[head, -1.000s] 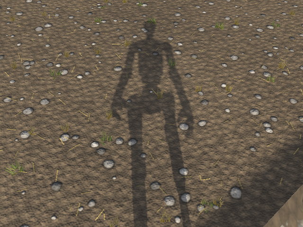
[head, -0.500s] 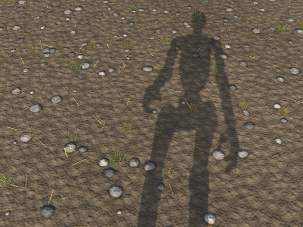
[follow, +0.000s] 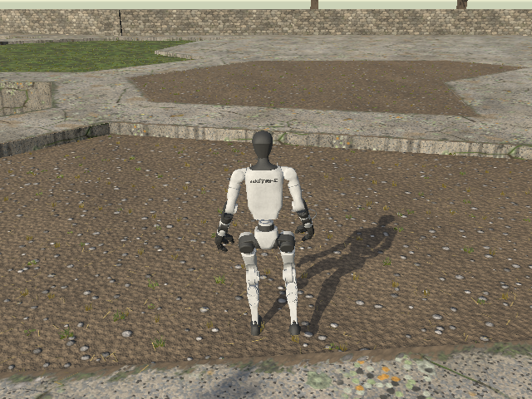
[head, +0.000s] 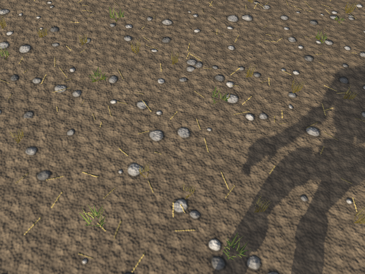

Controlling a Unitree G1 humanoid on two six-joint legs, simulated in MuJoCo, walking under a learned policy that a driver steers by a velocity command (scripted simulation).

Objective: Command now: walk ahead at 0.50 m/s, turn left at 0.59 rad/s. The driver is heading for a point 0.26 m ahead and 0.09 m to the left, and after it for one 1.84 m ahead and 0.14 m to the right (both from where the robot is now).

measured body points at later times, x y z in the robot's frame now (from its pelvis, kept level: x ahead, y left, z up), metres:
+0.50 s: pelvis +0.21 -0.01 +0.01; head +0.26 +0.00 +0.45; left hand +0.33 +0.28 -0.09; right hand +0.42 -0.25 -0.10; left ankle +0.11 +0.09 -0.63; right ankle +0.33 -0.09 -0.73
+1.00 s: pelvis +0.24 +0.02 +0.01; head +0.27 +0.03 +0.46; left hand +0.28 +0.32 -0.11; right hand +0.47 -0.19 -0.08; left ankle +0.20 +0.15 -0.73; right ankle +0.25 -0.09 -0.69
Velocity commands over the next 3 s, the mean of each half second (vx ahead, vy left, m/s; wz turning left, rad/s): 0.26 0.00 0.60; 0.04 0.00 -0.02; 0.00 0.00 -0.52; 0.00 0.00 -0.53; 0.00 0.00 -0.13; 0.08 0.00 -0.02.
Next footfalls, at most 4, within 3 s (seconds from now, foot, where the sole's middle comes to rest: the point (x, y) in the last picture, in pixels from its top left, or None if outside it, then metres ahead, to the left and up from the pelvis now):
0.34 right None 0.37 -0.08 -0.76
0.72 left None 0.24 0.16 -0.76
1.08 right None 0.29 -0.08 -0.76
1.62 left None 0.31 0.13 -0.76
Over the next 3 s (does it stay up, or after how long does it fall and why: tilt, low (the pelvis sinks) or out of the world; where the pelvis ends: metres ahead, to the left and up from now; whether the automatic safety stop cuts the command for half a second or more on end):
stays up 0.27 -0.04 0.01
